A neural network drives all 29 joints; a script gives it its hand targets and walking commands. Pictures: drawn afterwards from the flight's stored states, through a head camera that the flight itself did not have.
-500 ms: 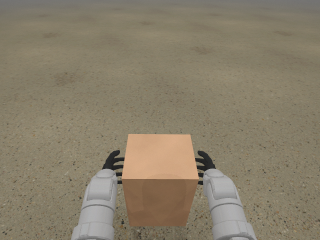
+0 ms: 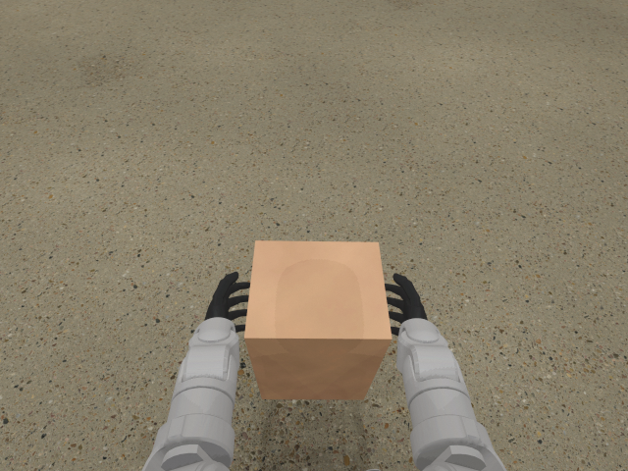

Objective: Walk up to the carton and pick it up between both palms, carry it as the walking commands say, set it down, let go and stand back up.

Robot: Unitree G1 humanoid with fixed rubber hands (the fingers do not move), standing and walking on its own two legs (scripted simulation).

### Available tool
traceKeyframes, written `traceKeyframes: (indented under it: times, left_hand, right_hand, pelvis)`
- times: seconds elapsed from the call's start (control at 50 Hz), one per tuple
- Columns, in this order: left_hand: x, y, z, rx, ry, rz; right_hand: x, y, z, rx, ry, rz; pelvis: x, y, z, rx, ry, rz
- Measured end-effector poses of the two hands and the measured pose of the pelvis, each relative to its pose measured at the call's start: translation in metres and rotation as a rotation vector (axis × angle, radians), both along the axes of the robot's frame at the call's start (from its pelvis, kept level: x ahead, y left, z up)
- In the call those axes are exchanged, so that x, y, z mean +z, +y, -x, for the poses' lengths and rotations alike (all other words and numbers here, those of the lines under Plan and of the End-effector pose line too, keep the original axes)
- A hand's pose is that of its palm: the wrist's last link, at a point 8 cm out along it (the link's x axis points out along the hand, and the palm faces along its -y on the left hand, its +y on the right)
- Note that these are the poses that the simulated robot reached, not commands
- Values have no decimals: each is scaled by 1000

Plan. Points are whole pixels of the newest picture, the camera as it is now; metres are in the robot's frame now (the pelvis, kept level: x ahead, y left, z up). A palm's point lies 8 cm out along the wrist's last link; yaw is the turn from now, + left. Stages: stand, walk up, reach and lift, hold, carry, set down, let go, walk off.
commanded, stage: set down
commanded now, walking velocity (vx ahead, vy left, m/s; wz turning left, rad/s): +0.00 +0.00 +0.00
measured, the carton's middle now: (314, 328) +0.35 +0.01 -0.10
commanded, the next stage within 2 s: none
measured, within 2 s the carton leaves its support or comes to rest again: neither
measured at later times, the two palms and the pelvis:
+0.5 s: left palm (234, 339) +0.34 +0.14 -0.11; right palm (398, 342) +0.34 -0.13 -0.12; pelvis -0.02 -0.01 -0.06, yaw +0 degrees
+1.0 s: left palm (244, 347) +0.36 +0.14 -0.20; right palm (388, 352) +0.35 -0.13 -0.21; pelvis -0.02 +0.00 -0.13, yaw +0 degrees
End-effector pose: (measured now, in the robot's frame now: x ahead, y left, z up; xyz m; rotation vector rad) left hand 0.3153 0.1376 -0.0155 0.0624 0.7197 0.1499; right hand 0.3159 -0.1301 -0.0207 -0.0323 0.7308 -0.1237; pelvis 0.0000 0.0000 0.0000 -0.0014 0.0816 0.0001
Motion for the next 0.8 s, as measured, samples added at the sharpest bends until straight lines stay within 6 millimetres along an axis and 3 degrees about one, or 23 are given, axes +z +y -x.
traceKeyframes:
  times: [0.34, 0.8]
  left_hand:
    - [-71, -5, -13, 34, -43, 35]
    - [-152, -3, -38, 32, -55, 65]
  right_hand:
    - [-70, -5, -13, -28, -42, -27]
    - [-156, -3, -29, -71, -55, -52]
  pelvis:
    - [-42, -8, 22, -13, 223, -19]
    - [-105, 1, 14, -5, 435, -17]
